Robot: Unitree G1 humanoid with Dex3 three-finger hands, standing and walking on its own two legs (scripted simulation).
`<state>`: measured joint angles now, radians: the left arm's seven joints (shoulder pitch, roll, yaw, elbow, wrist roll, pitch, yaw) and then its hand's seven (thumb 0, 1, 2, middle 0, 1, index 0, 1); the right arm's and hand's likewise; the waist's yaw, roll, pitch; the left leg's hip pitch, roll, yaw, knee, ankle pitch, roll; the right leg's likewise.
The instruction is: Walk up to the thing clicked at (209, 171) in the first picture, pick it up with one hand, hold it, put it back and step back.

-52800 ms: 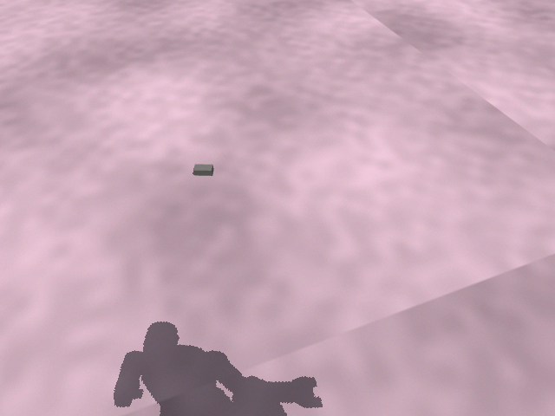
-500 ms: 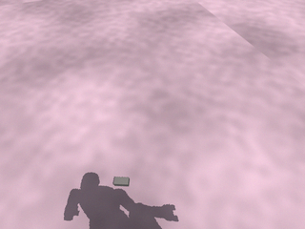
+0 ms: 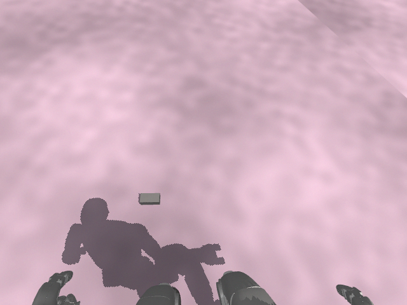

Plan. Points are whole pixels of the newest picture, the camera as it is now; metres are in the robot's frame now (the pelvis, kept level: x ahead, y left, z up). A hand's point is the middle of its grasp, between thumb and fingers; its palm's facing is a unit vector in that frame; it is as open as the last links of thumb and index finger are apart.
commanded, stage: step back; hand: left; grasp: from above
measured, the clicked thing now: (150, 198) +0.58 +0.22 -0.75
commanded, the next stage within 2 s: none
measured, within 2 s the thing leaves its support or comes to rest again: neither
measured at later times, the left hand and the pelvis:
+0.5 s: hand out of the picture +0.00 +0.25 -0.15, palm faces +0.01 -0.92 -0.38, open 7.4 cm; pelvis -0.14 -0.02 -0.01, yaw +1 degrees
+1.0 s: hand out of the picture -0.23 +0.20 -0.14, palm faces -0.03 -0.91 -0.41, open 7.4 cm; pelvis -0.30 -0.06 -0.01, yaw -2 degrees
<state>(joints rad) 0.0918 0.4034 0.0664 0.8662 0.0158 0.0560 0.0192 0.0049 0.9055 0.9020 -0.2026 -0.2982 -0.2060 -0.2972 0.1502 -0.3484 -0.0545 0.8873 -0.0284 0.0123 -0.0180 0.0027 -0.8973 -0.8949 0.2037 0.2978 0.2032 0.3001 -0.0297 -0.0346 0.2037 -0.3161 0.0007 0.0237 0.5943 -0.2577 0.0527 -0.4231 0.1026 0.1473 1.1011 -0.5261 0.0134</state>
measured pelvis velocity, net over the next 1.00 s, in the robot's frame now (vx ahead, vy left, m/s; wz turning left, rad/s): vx -0.30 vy -0.06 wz -0.03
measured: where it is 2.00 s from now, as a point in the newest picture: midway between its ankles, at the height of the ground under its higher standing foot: outside the picture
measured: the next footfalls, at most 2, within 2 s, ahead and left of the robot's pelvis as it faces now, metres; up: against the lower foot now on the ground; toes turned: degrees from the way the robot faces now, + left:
right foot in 0.16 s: -0.03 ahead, -0.15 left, +0.00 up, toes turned +1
left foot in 0.46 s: -0.10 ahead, +0.08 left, +0.00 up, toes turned -1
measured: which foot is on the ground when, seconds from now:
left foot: down 0.00-0.16, up 0.18-0.44, down 0.46-0.90, up 0.92-1.00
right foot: up 0.00-0.14, down 0.16-0.48, up 0.50-0.84, down 0.86-1.00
